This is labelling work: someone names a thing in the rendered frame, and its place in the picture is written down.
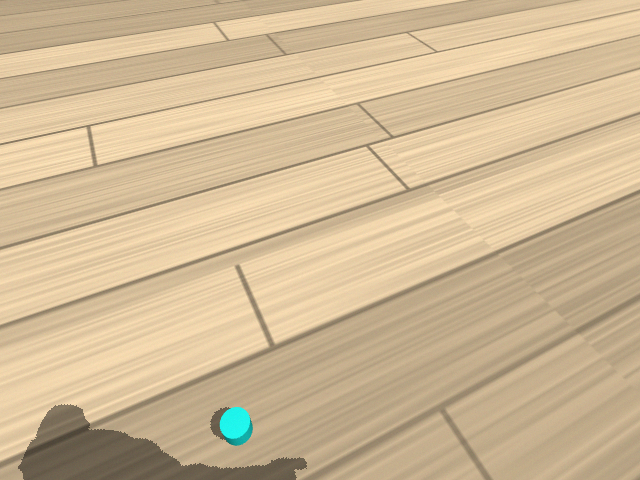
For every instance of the tin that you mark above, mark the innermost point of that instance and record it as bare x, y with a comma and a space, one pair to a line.
236, 426

